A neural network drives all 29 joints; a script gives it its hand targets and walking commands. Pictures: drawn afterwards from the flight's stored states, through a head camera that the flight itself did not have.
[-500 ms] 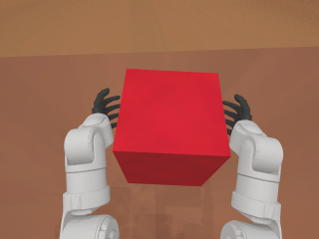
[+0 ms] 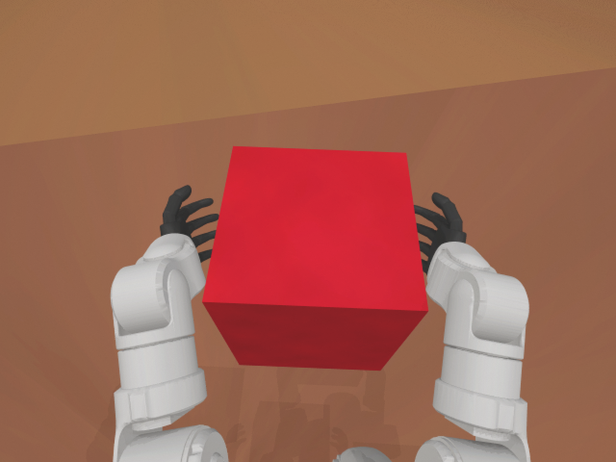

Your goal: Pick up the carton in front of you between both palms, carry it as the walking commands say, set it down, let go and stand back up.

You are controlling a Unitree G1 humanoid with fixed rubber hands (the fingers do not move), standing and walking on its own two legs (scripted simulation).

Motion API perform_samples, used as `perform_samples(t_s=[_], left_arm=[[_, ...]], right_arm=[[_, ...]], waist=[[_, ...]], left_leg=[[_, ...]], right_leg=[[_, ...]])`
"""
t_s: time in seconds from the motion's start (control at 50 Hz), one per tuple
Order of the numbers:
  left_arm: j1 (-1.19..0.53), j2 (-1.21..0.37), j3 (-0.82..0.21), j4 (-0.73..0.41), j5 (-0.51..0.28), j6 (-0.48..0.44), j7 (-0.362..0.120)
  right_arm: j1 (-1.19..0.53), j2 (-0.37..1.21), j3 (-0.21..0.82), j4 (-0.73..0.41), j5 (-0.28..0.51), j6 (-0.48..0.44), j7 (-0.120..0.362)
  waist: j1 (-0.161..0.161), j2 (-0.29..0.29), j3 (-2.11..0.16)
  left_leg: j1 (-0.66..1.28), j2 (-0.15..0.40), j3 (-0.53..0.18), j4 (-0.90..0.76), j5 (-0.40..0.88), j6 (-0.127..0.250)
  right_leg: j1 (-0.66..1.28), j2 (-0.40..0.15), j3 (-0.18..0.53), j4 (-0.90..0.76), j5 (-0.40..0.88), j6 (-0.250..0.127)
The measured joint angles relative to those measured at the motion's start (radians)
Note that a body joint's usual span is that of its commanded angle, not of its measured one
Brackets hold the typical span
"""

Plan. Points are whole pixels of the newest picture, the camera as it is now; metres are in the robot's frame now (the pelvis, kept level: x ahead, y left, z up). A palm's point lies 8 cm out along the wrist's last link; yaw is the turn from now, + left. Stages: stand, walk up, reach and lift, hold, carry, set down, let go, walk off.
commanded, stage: carry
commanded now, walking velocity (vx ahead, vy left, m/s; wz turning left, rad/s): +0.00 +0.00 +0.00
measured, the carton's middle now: (314, 269) +0.36 -0.03 +0.04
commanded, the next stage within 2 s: none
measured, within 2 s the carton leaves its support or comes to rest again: neither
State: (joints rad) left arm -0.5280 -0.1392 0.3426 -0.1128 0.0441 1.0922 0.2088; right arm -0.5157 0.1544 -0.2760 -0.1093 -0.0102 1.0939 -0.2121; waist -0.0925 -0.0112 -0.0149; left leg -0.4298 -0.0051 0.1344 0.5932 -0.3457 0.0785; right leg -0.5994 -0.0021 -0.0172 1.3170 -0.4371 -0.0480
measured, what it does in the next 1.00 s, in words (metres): climbs: right foot, then left foot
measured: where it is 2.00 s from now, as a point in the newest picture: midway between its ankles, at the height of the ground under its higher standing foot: outside the picture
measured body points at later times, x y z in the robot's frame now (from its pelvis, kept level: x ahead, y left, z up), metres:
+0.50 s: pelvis +0.21 -0.05 +0.02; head +0.24 -0.05 +0.47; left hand +0.56 +0.12 +0.16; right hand +0.58 -0.19 +0.16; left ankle +0.22 +0.06 -0.71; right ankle +0.26 -0.12 -0.71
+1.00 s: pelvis +0.26 -0.04 +0.03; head +0.24 -0.04 +0.48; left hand +0.60 +0.12 +0.13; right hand +0.60 -0.19 +0.13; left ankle +0.22 +0.06 -0.71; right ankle +0.26 -0.12 -0.71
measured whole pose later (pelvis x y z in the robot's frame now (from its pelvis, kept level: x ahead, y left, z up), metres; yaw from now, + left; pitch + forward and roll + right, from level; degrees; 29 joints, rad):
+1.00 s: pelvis +0.26 -0.04 +0.03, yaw +1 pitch +1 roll +0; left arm -0.50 -0.16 0.34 0.09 0.09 1.04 0.18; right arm -0.50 0.16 -0.34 0.08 -0.10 1.04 -0.19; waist 0.01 0.00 -0.09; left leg -0.20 0.01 0.06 0.53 -0.44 0.02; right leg -0.25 0.02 -0.11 0.52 -0.39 -0.03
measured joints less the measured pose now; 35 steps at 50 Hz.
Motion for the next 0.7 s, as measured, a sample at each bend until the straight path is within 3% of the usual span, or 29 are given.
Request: perform_samples(t_s=[0.06, 0.18, 0.2, 0.24, 0.28, 0.32, 0.36, 0.42, 0.48, 0.54, 0.7], left_arm=[[0.002, -0.007, -0.010, -0.032, 0.005, -0.022, -0.002], [-0.003, 0.026, -0.036, -0.081, -0.007, -0.038, 0.008], [-0.013, 0.033, -0.040, -0.072, -0.010, -0.032, 0.008], [-0.034, 0.034, -0.051, -0.040, -0.021, -0.025, 0.007], [-0.055, 0.032, -0.064, -0.012, -0.036, -0.004, 0.005], [-0.053, 0.025, -0.064, -0.004, -0.051, 0.021, -0.002], [-0.039, 0.013, -0.052, -0.014, -0.052, 0.027, -0.003], [-0.026, -0.001, -0.038, -0.041, -0.044, 0.015, -0.010], [-0.023, -0.001, -0.043, -0.055, -0.032, 0.007, -0.014], [-0.011, 0.007, -0.049, -0.049, -0.019, 0.018, -0.010], [-0.052, 0.015, -0.038, 0.062, 0.009, 0.041, 0.000]], right_arm=[[0.007, -0.005, 0.005, -0.039, 0.014, -0.017, -0.002], [-0.030, -0.008, 0.020, -0.078, 0.011, -0.022, -0.004], [-0.034, -0.010, 0.021, -0.078, 0.004, -0.016, -0.004], [-0.043, -0.035, 0.017, -0.066, -0.003, -0.004, -0.009], [-0.051, -0.058, 0.003, -0.045, -0.005, 0.009, -0.017], [-0.058, -0.057, -0.021, -0.021, -0.008, 0.022, -0.020], [-0.065, -0.039, -0.043, -0.015, -0.011, 0.031, -0.014], [-0.073, -0.020, -0.056, -0.026, -0.017, 0.024, -0.006], [-0.068, -0.020, -0.049, -0.039, -0.016, 0.015, 0.000], [-0.044, -0.011, -0.035, -0.035, -0.031, 0.016, 0.003], [-0.061, -0.034, -0.038, 0.058, -0.048, 0.037, 0.001]], waist=[[0.005, -0.003, 0.014], [0.048, 0.007, -0.009], [0.061, 0.007, -0.017], [0.097, 0.039, -0.025], [0.127, 0.039, -0.012], [0.140, 0.029, -0.002], [0.137, 0.024, 0.006], [0.126, 0.020, 0.015], [0.112, 0.019, 0.014], [0.101, -0.009, -0.013], [0.097, 0.014, -0.087]], left_leg=[[0.080, 0.006, -0.010, -0.068, -0.013, -0.010], [0.211, 0.030, -0.024, -0.092, -0.108, -0.058], [0.223, 0.037, -0.023, -0.056, -0.141, -0.066], [0.188, 0.073, -0.042, 0.103, -0.174, -0.078], [0.106, 0.048, -0.095, 0.313, -0.209, -0.080], [0.035, 0.019, -0.114, 0.420, -0.222, -0.073], [-0.001, 0.011, -0.111, 0.367, -0.213, -0.071], [0.005, 0.007, -0.100, 0.150, -0.176, -0.076], [0.065, 0.010, -0.085, -0.043, 0.008, -0.066], [0.107, -0.003, -0.077, -0.050, -0.020, -0.049], [0.164, 0.010, -0.080, -0.030, -0.096, -0.052]], right_leg=[[-0.093, -0.021, -0.015, -0.123, 0.051, 0.001], [-0.039, -0.024, -0.058, -0.613, 0.220, 0.018], [0.005, -0.017, -0.077, -0.695, 0.277, 0.016], [0.044, 0.009, -0.105, -0.694, 0.211, 0.003], [0.061, 0.012, -0.108, -0.675, 0.165, -0.008], [0.094, 0.009, -0.102, -0.711, 0.171, -0.001], [0.129, 0.008, -0.101, -0.760, 0.176, -0.007], [0.165, 0.009, -0.101, -0.795, 0.172, -0.008], [0.191, 0.014, -0.105, -0.765, 0.129, -0.002], [0.227, 0.002, -0.096, -0.761, 0.115, 0.009], [0.292, 0.016, -0.096, -0.760, 0.042, 0.012]])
